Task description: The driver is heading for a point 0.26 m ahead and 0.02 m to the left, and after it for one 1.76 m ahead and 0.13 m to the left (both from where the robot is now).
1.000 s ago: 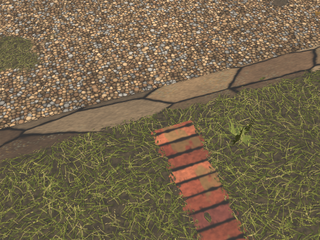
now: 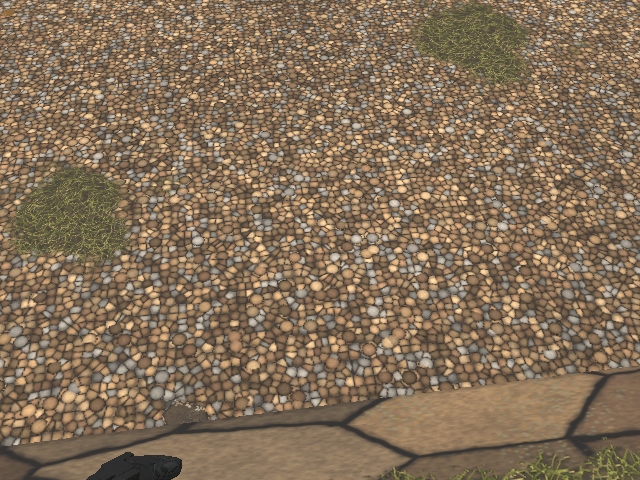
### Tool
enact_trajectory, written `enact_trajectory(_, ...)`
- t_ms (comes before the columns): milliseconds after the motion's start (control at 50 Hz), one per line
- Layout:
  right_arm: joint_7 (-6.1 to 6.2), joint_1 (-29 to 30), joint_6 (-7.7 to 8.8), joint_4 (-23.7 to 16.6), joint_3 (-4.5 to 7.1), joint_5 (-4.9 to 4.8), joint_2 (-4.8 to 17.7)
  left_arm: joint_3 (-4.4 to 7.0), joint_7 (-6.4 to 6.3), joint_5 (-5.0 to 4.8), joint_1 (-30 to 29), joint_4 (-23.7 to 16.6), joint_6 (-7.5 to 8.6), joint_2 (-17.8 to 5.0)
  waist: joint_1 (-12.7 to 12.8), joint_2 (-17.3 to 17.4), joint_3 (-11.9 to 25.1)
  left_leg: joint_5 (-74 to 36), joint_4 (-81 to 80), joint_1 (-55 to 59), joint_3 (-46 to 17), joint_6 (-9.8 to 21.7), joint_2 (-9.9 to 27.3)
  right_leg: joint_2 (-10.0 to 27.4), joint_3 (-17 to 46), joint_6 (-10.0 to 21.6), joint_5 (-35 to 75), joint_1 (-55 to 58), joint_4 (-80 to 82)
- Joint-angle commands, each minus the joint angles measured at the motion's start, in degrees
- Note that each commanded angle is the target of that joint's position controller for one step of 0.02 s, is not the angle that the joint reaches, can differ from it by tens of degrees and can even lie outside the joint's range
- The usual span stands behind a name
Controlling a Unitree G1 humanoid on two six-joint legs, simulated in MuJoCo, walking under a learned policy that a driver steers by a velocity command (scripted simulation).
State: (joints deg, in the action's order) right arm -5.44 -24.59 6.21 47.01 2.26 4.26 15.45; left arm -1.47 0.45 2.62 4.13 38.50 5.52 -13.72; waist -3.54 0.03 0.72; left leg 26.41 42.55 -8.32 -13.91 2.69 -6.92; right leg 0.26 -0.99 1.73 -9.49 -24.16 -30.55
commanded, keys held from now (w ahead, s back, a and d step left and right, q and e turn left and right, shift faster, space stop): w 0.04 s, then no key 0.96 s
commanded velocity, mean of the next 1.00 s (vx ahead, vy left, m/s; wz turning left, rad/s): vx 0.14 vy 0.00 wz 0.12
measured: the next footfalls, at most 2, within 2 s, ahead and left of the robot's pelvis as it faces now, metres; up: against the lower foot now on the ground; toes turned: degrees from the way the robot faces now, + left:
left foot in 0.30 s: +0.27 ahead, +0.12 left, +0.00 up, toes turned +6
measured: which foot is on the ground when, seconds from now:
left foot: up 0.00-0.28, down 0.30-1.00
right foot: down 0.00-1.00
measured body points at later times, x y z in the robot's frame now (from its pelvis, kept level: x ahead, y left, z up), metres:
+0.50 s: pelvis +0.16 -0.01 +0.00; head +0.18 +0.00 +0.45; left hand +0.24 +0.26 -0.12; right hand +0.37 -0.23 -0.10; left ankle +0.23 +0.11 -0.73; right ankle +0.07 -0.13 -0.73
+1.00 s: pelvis +0.16 -0.01 +0.00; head +0.17 -0.02 +0.45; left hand +0.22 +0.27 -0.12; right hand +0.34 -0.26 -0.11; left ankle +0.23 +0.11 -0.73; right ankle +0.07 -0.13 -0.73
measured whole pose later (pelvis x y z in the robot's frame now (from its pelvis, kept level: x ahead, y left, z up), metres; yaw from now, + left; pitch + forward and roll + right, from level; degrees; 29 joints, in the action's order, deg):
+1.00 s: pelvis +0.16 -0.01 +0.00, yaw +6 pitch +0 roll +1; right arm -2.4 -4.2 3.3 50.7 1.9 -0.4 16.7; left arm 3.8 4.8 0.7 13.8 48.3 4.2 -16.3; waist -0.1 -0.3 -1.5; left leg 7.3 28.3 -21.2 1.1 0.6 -0.8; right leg 2.4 -5.8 0.2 -24.8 -4.1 -28.7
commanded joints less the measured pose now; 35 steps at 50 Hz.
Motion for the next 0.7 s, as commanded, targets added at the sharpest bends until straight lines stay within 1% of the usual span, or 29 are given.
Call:
enact_trajectory(20, 0.51, 5.61, 2.19, -6.06, 0.55, -1.04, 3.67, 3.98, -0.17, 0.68, 25.23, 4.43, 1.15, -11.10, 11.25, -5.09, 5.74, 2.65, 34.04, -44.02, 4.94, -0.85, 2.96, 24.14, 32.18, 17.07, 6.20, 42.94, 12.20)
enact_trajectory(40, 2.10, 6.16, 1.64, -4.69, 0.57, -0.90, 4.11, 2.81, -0.07, 0.13, 18.96, 3.74, 0.91, -7.03, 8.20, -4.20, 0.62, -3.06, 32.64, -40.71, 6.72, 0.03, 7.64, 21.52, 24.15, 13.98, 1.12, 30.78, 15.12)
enact_trajectory(60, 3.05, 5.33, 1.07, -4.22, 0.58, -0.06, 4.03, 1.66, -0.24, -0.59, 15.62, 3.01, 0.69, -3.21, 5.78, -5.21, 1.48, -6.37, 27.48, -34.66, 6.71, 0.18, 9.78, 18.90, 19.13, 13.69, 9.92, 24.95, 17.93)
enact_trajectory(80, 3.11, 7.32, 0.65, -5.10, 0.15, 0.90, 3.26, 1.41, -0.61, -0.65, 12.28, 2.20, 0.78, -1.84, 4.13, -5.42, 1.37, -5.62, 25.39, -30.88, 8.03, -0.96, 10.70, 17.79, 15.07, 14.04, 23.86, 21.56, 18.77)
enact_trajectory(100, 3.05, 8.75, 0.13, -5.93, -0.20, 1.04, 1.98, 1.71, -1.01, -0.72, 9.65, 1.51, 0.99, -2.13, 2.47, -5.20, 3.12, -2.19, 22.10, -28.37, 9.44, -2.36, 11.23, 16.79, 11.70, 13.75, 32.42, 20.75, 19.03)
enact_trajectory(120, 2.62, 9.91, -0.17, -6.24, -0.61, 0.43, 0.81, 2.62, -1.41, -0.58, 8.37, 1.23, 1.53, -3.98, 2.00, -4.12, 3.56, -2.80, 17.46, -26.98, 11.21, -3.75, 11.45, 14.83, 7.63, 13.17, 36.14, 19.80, 19.33)
enact_trajectory(140, 1.79, 9.80, -0.39, -5.75, -0.98, -0.38, 0.13, 3.68, -1.46, -0.41, 7.51, 1.04, 2.09, -6.59, 1.84, -3.59, 3.69, -7.76, 11.43, -24.63, 13.67, -4.91, 11.28, 12.34, 3.07, 12.19, 38.05, 17.84, 19.35)
enact_trajectory(160, 0.90, 9.40, -0.62, -4.99, -1.30, -0.98, -0.21, 4.57, -0.93, 0.00, 6.44, 0.77, 2.31, -8.83, 1.44, -3.18, 3.37, -13.38, 5.40, -19.79, 15.81, -5.50, 10.90, 9.98, -1.20, 10.97, 39.99, 13.36, 18.84)
enact_trajectory(180, 0.07, 10.39, -0.88, -4.71, -1.64, -1.46, -0.56, 5.14, -0.17, 0.04, 6.41, 1.17, 2.29, -10.05, 1.54, -3.06, 2.72, -18.75, 0.72, -15.43, 17.16, -5.91, 10.38, 8.80, -3.42, 10.17, 42.30, 9.18, 18.05)
enact_trajectory(200, -0.50, 11.28, -1.10, -4.73, -1.94, -2.00, -0.68, 5.37, 0.55, 0.29, 6.50, 1.74, 2.28, -10.47, 1.21, -3.50, 2.50, -23.59, -1.78, -12.20, 16.42, -5.93, 10.27, 9.22, -3.22, 9.63, 43.11, 6.34, 17.19)
enact_trajectory(220, -0.60, 10.96, -1.11, -4.52, -1.84, -2.46, 0.24, 5.48, 1.19, 0.42, 5.64, 1.86, 2.37, -10.48, 0.28, -3.64, 2.51, -27.70, -3.90, -10.40, 14.87, -5.48, 10.19, 10.12, -2.39, 9.22, 41.61, 5.27, 15.88)
enact_trajectory(240, -0.33, 9.56, -0.79, -3.89, -1.21, -2.69, 2.27, 5.54, 1.76, 0.07, 3.85, 1.56, 2.41, -10.40, -1.11, -3.41, 2.78, -30.41, -6.55, -8.72, 13.78, -4.66, 9.86, 10.94, -1.65, 8.96, 39.10, 5.16, 13.82)
enact_trajectory(260, 0.12, 8.54, -0.23, -3.35, -0.46, -2.78, 4.20, 5.43, 2.33, -0.35, 2.35, 1.60, 2.36, -10.02, -2.33, -2.85, 3.07, -33.24, -9.94, -6.18, 13.78, -3.60, 9.35, 11.09, -1.39, 8.56, 36.11, 5.10, 11.05)
enact_trajectory(280, 0.75, 9.49, 0.47, -3.46, 0.20, -2.89, 5.70, 4.90, 2.77, -0.56, 3.55, 2.47, 2.42, -8.47, -2.02, -2.33, 3.44, -36.54, -12.07, -3.64, 13.93, -1.95, 8.84, 10.14, -1.00, 7.27, 33.01, 5.22, 8.43)
enact_trajectory(300, 1.50, 10.96, 1.25, -4.01, 0.81, -3.17, 7.35, 4.25, 3.13, -1.28, 6.74, 3.69, 2.36, -6.45, -1.08, -0.46, 4.34, -46.40, -14.58, -1.42, 13.59, 0.91, 9.20, 7.86, -1.57, 4.72, 30.30, 6.71, 5.38)
enact_trajectory(320, 2.28, 14.38, 1.79, -6.04, 1.91, -4.10, 12.34, 4.58, 2.85, -1.96, 15.56, 4.68, 2.07, -6.07, 4.07, 4.30, 9.13, -69.13, -14.61, 3.93, 9.26, 8.25, 14.34, 3.47, -4.60, 0.41, 22.07, 8.92, 2.13)
enact_trajectory(340, 1.66, 18.01, 1.33, -7.59, -0.02, -5.48, 8.61, 3.21, 2.52, -2.23, 23.86, 6.47, 1.97, -3.26, 7.63, 6.66, 18.89, -72.05, -13.01, 13.73, -0.41, 15.60, 22.91, 3.77, -2.28, -3.92, 9.85, 7.86, -1.21)
enact_trajectory(360, 1.28, 17.28, -0.03, -7.01, -0.93, -5.94, 5.36, 3.71, 2.36, -2.34, 21.28, 6.13, 1.34, -5.18, 6.17, 4.41, 18.06, -62.22, -12.97, 11.63, -2.56, 14.70, 23.36, 3.21, -2.17, -5.83, 3.73, 7.97, -2.85)
enact_trajectory(380, 1.22, 16.95, -0.76, -5.82, -0.69, -5.82, 6.26, 4.17, 2.46, -2.02, 18.07, 5.32, 0.51, -6.12, 5.88, 3.54, 13.99, -52.94, -14.23, 5.65, -1.02, 11.39, 21.31, 3.24, -2.71, -6.04, -0.70, 8.97, -2.75)
enact_trajectory(400, 0.93, 18.99, -1.35, -5.82, -0.49, -5.75, 6.89, 4.42, 2.55, -2.01, 17.83, 5.30, -0.07, -6.21, 7.38, 3.26, 10.63, -46.50, -13.94, 1.31, 1.25, 8.25, 19.00, 3.84, -2.34, -5.93, -4.65, 9.80, 0.24)
enact_trajectory(420, 0.58, 20.97, -1.95, -5.90, -0.28, -5.07, 7.07, 4.41, 2.59, -2.13, 17.53, 5.40, -0.51, -6.85, 7.60, 3.01, 8.15, -40.97, -13.33, -2.54, 4.02, 5.68, 16.43, 3.75, -2.34, -5.04, -5.39, 11.15, 3.34)
enact_trajectory(440, 0.59, 20.54, -2.23, -5.86, 0.05, -4.32, 7.31, 4.67, 2.42, -2.04, 15.72, 4.84, -0.47, -8.23, 6.02, 2.21, 6.03, -38.32, -12.41, -4.73, 5.98, 4.26, 14.33, 3.50, -2.74, -3.47, -0.12, 11.44, 3.92)
enact_trajectory(460, 0.84, 19.61, -2.17, -5.73, 0.39, -3.80, 8.01, 4.99, 2.27, -2.14, 14.17, 4.15, -0.05, -9.29, 4.86, 1.26, 7.24, -38.83, -11.40, -5.38, 7.37, 3.74, 12.92, 3.74, -2.95, -1.56, 6.41, 13.20, 3.07)
enact_trajectory(480, 1.19, 20.05, -1.75, -6.11, 0.52, -3.75, 8.07, 5.28, 2.37, -2.27, 13.50, 4.05, 0.37, -9.86, 4.46, 0.41, 8.22, -39.53, -10.83, -4.64, 8.92, 3.33, 11.89, 4.33, -2.62, 0.27, 9.41, 13.05, 2.76)
enact_trajectory(500, 1.57, 21.39, -1.27, -6.56, 0.59, -4.15, 8.09, 5.30, 2.64, -2.35, 12.75, 4.28, 0.56, -9.31, 4.39, -0.28, 7.77, -38.93, -10.69, -3.57, 9.97, 3.17, 11.45, 4.75, -2.09, 0.89, 8.84, 11.24, 3.38)
enact_trajectory(520, 1.81, 21.99, -1.12, -6.33, 0.54, -4.48, 7.93, 5.33, 2.87, -2.48, 11.90, 4.22, 0.49, -8.91, 4.31, 0.10, 7.60, -38.51, -10.49, -3.42, 9.95, 3.00, 11.26, 4.81, -2.16, 0.34, 8.58, 11.36, 3.55)
enact_trajectory(540, 1.93, 21.93, -1.15, -5.90, 0.53, -4.68, 7.84, 5.52, 3.05, -2.42, 11.24, 4.08, 0.28, -9.13, 4.27, 0.32, 7.20, -38.69, -10.40, -3.74, 9.90, 2.75, 11.09, 4.73, -2.34, -0.25, 8.31, 11.79, 3.31)
enact_trajectory(600, 2.01, 21.93, -1.39, -4.97, 0.67, -4.70, 7.84, 5.86, 3.43, -2.20, 11.65, 4.55, -0.05, -9.37, 4.34, 0.33, 6.15, -37.88, -10.59, -4.00, 10.23, 2.35, 10.53, 4.73, -2.57, -0.54, 7.55, 12.05, 3.33)
enact_trajectory(700, 2.40, 22.62, -1.73, -3.64, 0.96, -4.87, 8.26, 6.30, 3.89, -2.16, 10.85, 5.00, -0.39, -9.53, 3.97, -0.10, 3.80, -31.47, -12.26, -3.80, 10.63, 1.41, 9.72, 4.93, -2.37, 0.14, 1.98, 10.69, 5.31)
